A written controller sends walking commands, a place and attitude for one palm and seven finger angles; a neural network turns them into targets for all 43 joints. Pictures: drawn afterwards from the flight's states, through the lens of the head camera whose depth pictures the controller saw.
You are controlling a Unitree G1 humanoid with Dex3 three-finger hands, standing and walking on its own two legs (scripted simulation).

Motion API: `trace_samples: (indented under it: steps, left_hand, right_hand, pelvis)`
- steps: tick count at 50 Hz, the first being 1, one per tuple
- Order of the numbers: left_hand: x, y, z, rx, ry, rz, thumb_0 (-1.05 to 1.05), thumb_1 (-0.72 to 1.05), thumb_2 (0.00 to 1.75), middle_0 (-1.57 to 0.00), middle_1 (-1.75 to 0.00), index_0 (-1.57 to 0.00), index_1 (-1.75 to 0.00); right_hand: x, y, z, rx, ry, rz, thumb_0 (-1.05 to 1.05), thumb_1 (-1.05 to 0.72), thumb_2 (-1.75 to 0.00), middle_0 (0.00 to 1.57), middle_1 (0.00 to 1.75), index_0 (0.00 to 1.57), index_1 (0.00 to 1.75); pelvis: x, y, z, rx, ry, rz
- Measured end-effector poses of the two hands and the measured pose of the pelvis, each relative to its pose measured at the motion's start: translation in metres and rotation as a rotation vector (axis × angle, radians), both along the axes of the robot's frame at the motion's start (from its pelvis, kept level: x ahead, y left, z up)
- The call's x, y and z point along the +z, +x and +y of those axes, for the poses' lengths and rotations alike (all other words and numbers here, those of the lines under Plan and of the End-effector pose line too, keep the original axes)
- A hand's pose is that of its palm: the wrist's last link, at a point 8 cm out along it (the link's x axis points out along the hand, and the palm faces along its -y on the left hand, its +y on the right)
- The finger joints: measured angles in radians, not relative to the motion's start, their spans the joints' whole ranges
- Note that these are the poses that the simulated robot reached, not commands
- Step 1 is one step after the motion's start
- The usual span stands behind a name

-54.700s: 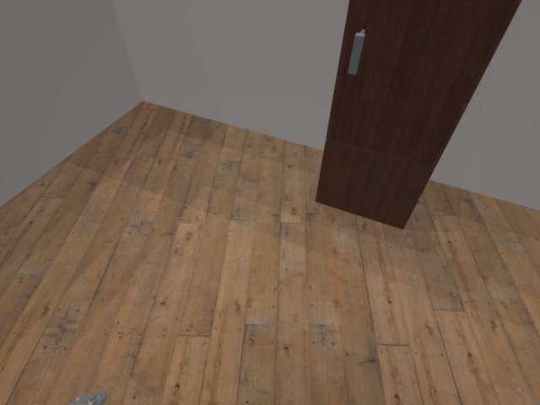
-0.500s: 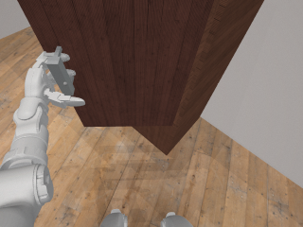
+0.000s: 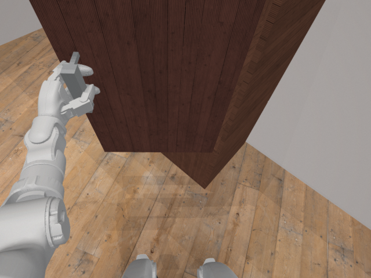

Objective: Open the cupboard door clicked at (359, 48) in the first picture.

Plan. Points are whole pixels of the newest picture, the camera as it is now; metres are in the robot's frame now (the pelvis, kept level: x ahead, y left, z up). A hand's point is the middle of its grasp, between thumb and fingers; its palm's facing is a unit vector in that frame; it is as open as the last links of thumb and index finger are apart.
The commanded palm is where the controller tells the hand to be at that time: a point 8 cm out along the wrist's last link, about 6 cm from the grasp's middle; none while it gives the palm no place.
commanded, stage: close the thumb around the handle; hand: left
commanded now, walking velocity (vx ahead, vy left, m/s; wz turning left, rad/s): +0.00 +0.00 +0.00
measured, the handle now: (81, 83) +0.52 +0.21 +0.09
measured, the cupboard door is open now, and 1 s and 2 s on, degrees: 43 79 81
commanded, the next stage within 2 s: pull the door open along its arc in 0.04 s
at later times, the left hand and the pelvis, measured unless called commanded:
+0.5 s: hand (87, 111) +0.44 +0.19 +0.09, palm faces +0.00 -1.00 +0.00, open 6.2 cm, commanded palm +0.38 +0.23 +0.09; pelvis +0.01 +0.00 +0.01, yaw -2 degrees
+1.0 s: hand (127, 192) +0.27 +0.09 +0.10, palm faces +0.36 -0.93 +0.03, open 6.7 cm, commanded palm +0.20 +0.16 +0.09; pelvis +0.03 -0.02 +0.02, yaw +2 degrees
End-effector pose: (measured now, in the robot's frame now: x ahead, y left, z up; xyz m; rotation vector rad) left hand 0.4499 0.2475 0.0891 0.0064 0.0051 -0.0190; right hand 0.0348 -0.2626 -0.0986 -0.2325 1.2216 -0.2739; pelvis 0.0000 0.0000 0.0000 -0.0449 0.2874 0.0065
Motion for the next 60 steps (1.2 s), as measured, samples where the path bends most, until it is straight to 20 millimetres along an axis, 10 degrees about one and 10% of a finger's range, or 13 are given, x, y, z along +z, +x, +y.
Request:
trace_samples:
  steps: [22,31,44,60]
  left_hand:
    - [-0.001,-0.015,-0.004,0.025,-0.004,-0.005,0.00,0.69,0.78,-0.33,-1.35,-0.33,-1.35]
    - [-0.002,-0.079,-0.015,0.009,-0.027,-0.031,0.00,0.66,0.70,-0.32,-1.35,-0.31,-1.35]
    - [0.003,-0.198,-0.090,0.358,-0.075,-0.001,0.02,0.61,0.70,-0.32,-1.32,-0.35,-1.31]
    - [0.004,-0.236,-0.133,0.470,-0.033,0.006,0.01,0.62,0.73,-0.30,-1.31,-0.31,-1.32]
  right_hand:
    - [0.005,-0.008,0.001,-0.049,0.030,-0.008,0.00,-0.90,-0.90,0.20,0.30,0.21,0.30]
    - [0.020,0.059,0.009,0.007,0.071,-0.201,0.00,-0.90,-0.90,0.20,0.30,0.21,0.30]
    - [0.051,0.186,0.049,0.274,0.153,-0.497,0.01,-0.90,-0.90,0.20,0.30,0.20,0.30]
    - [0.034,0.165,0.015,0.292,0.150,-0.440,0.00,-0.90,-0.90,0.20,0.30,0.21,0.30]
  pelvis:
    - [0.006,0.007,0.000,-0.029,0.009,-0.012]
    - [0.015,0.023,0.002,-0.035,0.018,-0.055]
    - [0.014,0.029,-0.010,0.007,0.036,-0.128]
    - [0.013,0.021,-0.043,0.051,0.060,-0.166]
